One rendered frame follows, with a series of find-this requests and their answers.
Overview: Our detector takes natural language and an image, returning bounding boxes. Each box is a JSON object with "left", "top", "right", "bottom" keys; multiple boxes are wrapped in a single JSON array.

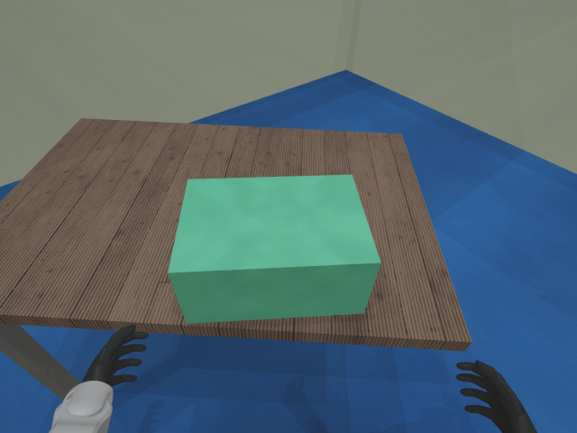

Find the carton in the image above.
[{"left": 168, "top": 175, "right": 381, "bottom": 324}]

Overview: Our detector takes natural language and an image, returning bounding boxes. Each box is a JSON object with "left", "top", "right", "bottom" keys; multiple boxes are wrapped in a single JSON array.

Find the right robot hand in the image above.
[{"left": 456, "top": 360, "right": 537, "bottom": 433}]

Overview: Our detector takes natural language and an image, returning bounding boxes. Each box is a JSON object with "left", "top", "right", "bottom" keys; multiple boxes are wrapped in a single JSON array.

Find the left robot hand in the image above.
[{"left": 82, "top": 324, "right": 148, "bottom": 387}]

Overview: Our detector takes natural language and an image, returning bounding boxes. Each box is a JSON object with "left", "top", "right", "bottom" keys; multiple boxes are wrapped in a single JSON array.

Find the robot left forearm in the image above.
[{"left": 49, "top": 381, "right": 114, "bottom": 433}]

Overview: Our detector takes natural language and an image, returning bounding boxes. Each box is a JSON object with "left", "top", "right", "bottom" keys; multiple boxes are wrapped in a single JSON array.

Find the table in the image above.
[{"left": 0, "top": 118, "right": 472, "bottom": 400}]

